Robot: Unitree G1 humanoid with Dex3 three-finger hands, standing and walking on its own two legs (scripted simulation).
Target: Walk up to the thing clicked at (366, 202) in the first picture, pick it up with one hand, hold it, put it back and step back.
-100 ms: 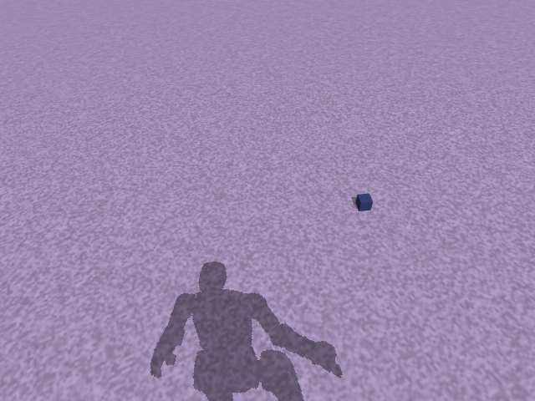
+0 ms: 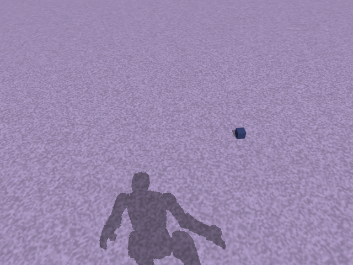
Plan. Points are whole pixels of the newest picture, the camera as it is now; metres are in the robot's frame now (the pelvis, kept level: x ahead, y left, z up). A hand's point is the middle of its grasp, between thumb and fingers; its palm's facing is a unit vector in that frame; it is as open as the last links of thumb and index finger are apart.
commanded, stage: stand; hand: left
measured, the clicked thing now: (240, 133) +1.21 -0.40 -0.75
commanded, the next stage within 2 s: walk up in 1.02 s
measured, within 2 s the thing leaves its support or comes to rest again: neither
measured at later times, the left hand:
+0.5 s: hand out of the picture +0.09 +0.25 -0.16, palm faces -0.03 -0.94 -0.34, open 7.4 cm
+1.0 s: hand out of the picture +0.09 +0.25 -0.15, palm faces -0.02 -0.94 -0.34, open 7.4 cm
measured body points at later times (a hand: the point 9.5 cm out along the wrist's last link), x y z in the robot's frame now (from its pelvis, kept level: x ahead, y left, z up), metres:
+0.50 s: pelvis +0.01 +0.00 +0.00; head +0.02 +0.00 +0.45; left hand +0.09 +0.30 -0.13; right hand +0.09 -0.30 -0.13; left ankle +0.01 +0.13 -0.75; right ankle +0.00 -0.11 -0.75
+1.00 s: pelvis +0.01 +0.00 +0.00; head +0.02 +0.00 +0.45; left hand +0.09 +0.30 -0.13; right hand +0.09 -0.30 -0.13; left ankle +0.01 +0.13 -0.75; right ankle +0.00 -0.11 -0.75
